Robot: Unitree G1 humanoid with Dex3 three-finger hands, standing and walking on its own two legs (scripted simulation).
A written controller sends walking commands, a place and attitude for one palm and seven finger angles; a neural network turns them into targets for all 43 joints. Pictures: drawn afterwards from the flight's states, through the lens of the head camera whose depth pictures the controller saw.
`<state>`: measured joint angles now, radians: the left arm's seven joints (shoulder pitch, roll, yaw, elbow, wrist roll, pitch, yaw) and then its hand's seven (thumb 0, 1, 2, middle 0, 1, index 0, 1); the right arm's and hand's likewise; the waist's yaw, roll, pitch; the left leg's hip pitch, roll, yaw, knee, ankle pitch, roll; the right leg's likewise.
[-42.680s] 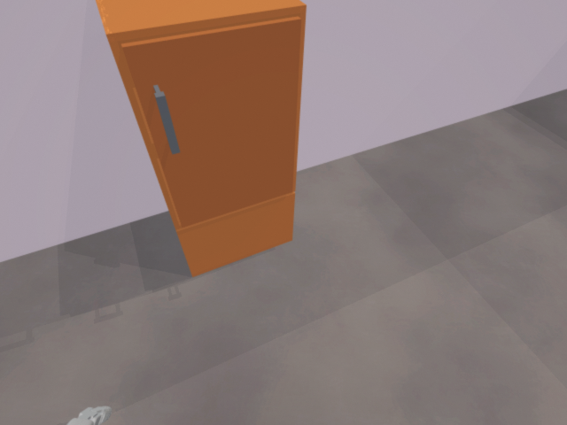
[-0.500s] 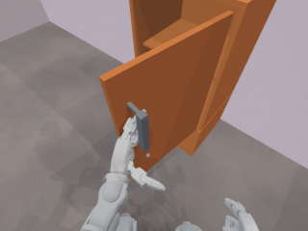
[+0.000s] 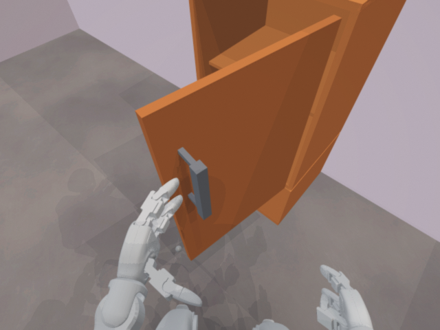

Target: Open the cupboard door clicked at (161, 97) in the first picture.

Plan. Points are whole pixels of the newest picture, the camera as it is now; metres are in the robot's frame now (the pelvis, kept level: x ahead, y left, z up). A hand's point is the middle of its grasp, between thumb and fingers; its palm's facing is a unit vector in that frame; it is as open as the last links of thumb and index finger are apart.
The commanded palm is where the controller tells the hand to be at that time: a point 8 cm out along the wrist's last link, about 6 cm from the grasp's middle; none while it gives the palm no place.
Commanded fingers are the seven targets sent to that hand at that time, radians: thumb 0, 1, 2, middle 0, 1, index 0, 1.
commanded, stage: slide the hand sideways off the handle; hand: left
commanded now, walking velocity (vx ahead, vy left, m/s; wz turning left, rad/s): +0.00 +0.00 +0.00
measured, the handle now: (195, 185) +0.35 +0.06 +0.07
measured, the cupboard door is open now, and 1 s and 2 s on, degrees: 80 80 80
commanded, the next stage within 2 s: draw the hand back to the body in 0.28 s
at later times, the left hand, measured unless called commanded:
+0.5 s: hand (144, 265) +0.22 +0.13 +0.06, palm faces -0.12 -0.99 -0.03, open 16.3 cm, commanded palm +0.19 +0.19 +0.08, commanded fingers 0.00 -0.50 0.30 -0.15 -0.30 -0.15 -0.30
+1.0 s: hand (69, 260) +0.20 +0.20 +0.14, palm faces +0.09 -0.97 -0.23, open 15.6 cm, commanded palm +0.17 +0.25 +0.16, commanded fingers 0.00 -0.08 0.48 -0.17 -0.30 -0.17 -0.30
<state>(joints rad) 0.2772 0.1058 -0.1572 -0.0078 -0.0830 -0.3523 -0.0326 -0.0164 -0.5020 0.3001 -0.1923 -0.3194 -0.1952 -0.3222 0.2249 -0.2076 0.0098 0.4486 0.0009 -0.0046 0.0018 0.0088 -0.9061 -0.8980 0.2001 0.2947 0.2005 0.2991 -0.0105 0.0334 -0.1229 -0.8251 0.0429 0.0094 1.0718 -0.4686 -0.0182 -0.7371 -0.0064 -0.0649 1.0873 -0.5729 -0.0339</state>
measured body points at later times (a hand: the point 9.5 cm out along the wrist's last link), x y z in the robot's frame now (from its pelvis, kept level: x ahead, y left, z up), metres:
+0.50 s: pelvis +0.00 +0.00 -0.01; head +0.05 -0.01 +0.44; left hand +0.22 +0.18 +0.07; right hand +0.17 -0.23 -0.09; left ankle +0.03 +0.13 -0.66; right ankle -0.02 -0.10 -0.66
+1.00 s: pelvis +0.00 +0.02 +0.04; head +0.01 +0.01 +0.49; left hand +0.19 +0.25 +0.15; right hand +0.19 -0.20 -0.03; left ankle +0.03 +0.13 -0.66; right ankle -0.02 -0.10 -0.66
